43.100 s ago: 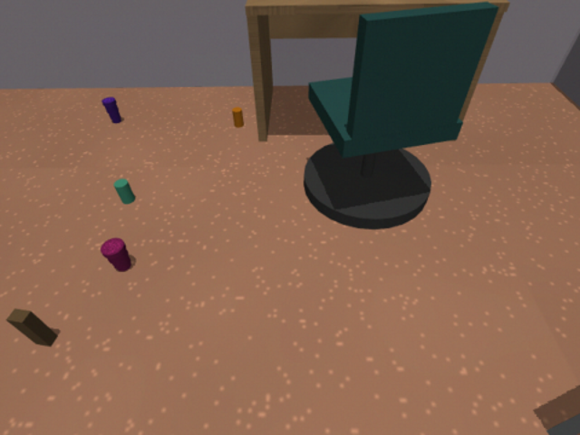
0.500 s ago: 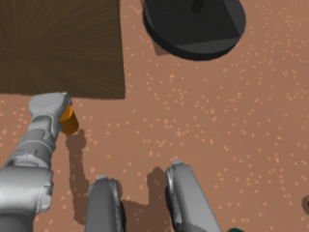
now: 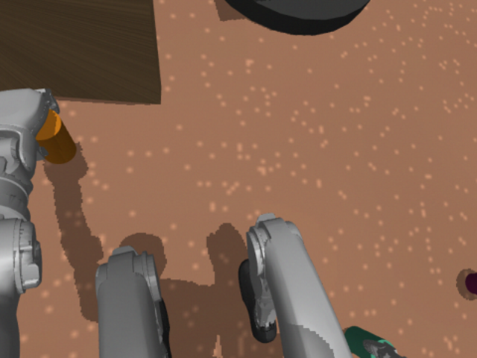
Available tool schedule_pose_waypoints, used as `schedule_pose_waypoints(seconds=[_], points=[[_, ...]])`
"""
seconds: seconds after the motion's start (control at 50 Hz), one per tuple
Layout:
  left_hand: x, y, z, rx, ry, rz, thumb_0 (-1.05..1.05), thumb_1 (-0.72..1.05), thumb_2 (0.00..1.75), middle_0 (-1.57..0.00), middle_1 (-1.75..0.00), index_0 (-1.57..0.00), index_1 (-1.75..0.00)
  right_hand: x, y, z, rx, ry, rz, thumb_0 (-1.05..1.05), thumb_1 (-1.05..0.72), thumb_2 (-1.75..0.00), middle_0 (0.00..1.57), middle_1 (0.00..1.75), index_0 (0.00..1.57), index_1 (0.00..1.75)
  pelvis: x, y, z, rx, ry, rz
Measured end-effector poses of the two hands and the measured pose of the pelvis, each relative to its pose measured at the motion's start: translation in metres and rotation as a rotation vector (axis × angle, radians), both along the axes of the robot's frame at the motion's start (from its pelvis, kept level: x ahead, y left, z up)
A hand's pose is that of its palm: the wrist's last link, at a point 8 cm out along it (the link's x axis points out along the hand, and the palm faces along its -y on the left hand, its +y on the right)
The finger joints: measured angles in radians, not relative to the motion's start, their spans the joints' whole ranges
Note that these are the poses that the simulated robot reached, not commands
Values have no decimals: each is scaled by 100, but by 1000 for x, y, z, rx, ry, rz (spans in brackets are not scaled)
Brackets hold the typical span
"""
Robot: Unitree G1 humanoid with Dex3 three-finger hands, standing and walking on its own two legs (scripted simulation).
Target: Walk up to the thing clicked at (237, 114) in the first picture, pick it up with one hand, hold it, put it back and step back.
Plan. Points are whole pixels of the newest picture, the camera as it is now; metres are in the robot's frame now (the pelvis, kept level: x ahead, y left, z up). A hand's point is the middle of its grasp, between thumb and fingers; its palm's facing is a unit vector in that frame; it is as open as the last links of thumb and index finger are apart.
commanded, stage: crouch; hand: left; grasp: from above
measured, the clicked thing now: (50, 138) +0.53 +0.25 -0.21
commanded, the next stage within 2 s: lower in 0.58 s
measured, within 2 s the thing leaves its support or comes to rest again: rests again in 1.40 s
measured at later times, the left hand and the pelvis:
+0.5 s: hand (45, 139) +0.53 +0.26 -0.21, palm faces -0.44 -0.02 -0.90, open 8.9 cm; pelvis -0.01 +0.01 -0.05, yaw -3 degrees
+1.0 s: hand (58, 148) +0.53 +0.26 -0.26, palm faces -0.48 -0.03 -0.88, open 8.8 cm; pelvis -0.01 +0.01 -0.08, yaw -4 degrees
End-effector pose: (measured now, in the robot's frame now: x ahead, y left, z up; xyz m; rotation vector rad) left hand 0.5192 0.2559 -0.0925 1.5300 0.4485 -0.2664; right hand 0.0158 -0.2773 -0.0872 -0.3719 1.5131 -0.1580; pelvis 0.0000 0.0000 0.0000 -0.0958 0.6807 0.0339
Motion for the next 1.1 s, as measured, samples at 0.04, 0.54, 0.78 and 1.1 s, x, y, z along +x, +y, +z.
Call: schedule_pose_waypoints(seconds=[0.04, 0.54, 0.78, 1.1], points=[[1, 0, -6, -2, 6, -2, 6, 21, 55, -84, -89, -61, -66, -6, 0, -5, 2, 14, -3, 0, -92, -90, 21, 30, 20, 30, -2, 0, -6, -1, -4, -3], [20, 2, -62, 6, 7, -12, 9, 24, 49, -88, -81, -64, -61, -43, 23, -38, 9, 81, -21, 0, -93, -90, 21, 30, 20, 30, -10, 6, -56, -40, -32, -17], [22, 3, -81, -1, 28, -18, 10, 24, 47, -92, -77, -66, -59, -42, 23, -43, 4, 100, -4, 0, -93, -90, 21, 30, 20, 30, -9, 7, -65, -53, -38, -20], [22, -3, -122, -20, 27, -33, 10, 25, 44, -95, -74, -68, -57, -43, 22, -56, -10, 109, 31, 0, -93, -90, 21, 30, 20, 30, -12, 8, -86, -72, -70, -32]])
